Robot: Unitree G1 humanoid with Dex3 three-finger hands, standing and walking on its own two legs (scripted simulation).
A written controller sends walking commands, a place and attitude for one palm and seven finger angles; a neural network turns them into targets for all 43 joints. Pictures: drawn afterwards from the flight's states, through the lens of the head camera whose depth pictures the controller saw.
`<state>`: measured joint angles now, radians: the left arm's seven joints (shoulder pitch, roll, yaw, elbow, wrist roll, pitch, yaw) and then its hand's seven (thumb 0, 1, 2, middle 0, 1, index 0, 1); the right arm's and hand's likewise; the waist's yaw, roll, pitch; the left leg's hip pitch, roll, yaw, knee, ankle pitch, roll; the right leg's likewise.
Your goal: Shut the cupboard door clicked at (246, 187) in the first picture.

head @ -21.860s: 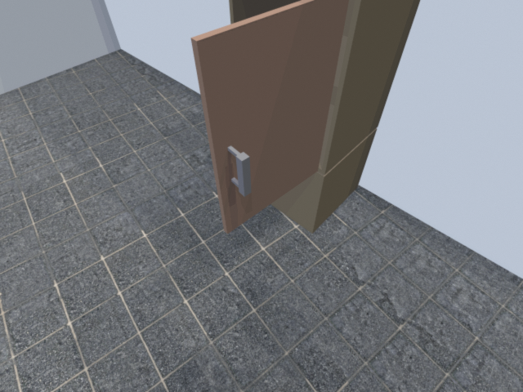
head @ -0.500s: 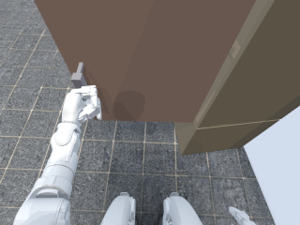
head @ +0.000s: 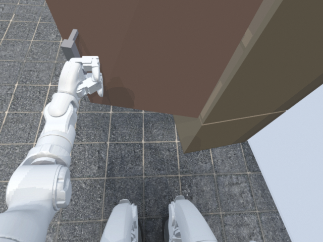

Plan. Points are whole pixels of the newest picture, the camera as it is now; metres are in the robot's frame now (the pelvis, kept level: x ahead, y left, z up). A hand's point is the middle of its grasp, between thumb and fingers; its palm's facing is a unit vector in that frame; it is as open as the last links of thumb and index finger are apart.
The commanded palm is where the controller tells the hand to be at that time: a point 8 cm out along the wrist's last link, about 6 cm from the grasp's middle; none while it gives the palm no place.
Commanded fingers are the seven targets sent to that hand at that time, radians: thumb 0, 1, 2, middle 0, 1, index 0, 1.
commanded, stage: push the door shut along its arc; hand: left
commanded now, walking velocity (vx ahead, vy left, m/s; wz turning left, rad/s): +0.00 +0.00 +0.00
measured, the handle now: (78, 57) +0.57 +0.18 +0.05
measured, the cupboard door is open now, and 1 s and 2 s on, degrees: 71 59 55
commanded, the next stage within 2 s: pull the fist back off the door in 0.98 s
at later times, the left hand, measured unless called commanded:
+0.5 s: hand (118, 62) +0.55 +0.08 +0.06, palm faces -0.31 -0.95 -0.02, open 3.1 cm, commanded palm +0.55 +0.12 +0.05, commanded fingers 0.00 0.90 0.90 -1.30 -1.50 -1.30 -1.50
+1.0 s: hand (127, 52) +0.58 +0.06 +0.06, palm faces -0.39 -0.92 -0.03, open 3.5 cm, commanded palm +0.61 +0.07 +0.05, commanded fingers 0.00 0.90 0.90 -1.30 -1.50 -1.30 -1.50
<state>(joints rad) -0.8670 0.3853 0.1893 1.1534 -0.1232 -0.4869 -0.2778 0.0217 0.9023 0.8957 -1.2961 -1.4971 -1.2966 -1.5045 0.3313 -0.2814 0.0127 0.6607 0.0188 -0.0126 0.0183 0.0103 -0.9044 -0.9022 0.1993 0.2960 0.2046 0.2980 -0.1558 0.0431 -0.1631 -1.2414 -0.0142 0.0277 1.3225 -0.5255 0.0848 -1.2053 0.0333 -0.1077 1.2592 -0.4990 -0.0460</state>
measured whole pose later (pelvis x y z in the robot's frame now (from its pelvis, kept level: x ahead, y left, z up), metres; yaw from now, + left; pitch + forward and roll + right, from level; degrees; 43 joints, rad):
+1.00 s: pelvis +0.00 -0.02 -0.03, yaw -2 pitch +32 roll -5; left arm -1.30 0.58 0.18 1.33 -0.06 -0.27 -0.41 0.05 1.00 0.99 -1.29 -1.50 -1.30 -1.50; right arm 0.35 -0.28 0.05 0.69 -0.01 -0.07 0.00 0.01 -0.90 -0.90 0.20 0.30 0.21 0.30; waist -0.27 0.05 -0.14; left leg -1.44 0.03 -0.01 1.44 -0.56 0.05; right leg -1.40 0.07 -0.15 1.35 -0.52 -0.09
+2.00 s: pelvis +0.02 -0.03 +0.01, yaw +1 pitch +26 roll -1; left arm -0.86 0.16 0.16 1.15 0.02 -0.57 0.19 0.02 0.90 0.90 -1.30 -1.50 -1.30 -1.50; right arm 0.26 -0.26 -0.04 0.66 -0.04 0.02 0.09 0.01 -0.91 -0.90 0.20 0.30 0.20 0.30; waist -0.16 0.03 -0.17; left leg -1.18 -0.01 0.02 1.26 -0.53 0.03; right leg -1.17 0.05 -0.11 1.23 -0.52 -0.09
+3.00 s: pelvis +0.06 +0.00 +0.13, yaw +2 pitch -2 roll -1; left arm 0.26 0.30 0.09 -0.16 -0.08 -0.01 0.09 0.02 0.90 0.90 -0.82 -0.97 -0.82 -0.98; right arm 0.17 -0.20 0.08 0.53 0.05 0.03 -0.06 0.01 -0.90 -0.90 0.20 0.30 0.20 0.30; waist 0.04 0.06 -0.02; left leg -0.18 -0.06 0.02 0.50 -0.29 0.08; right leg -0.16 0.03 -0.05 0.47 -0.27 -0.02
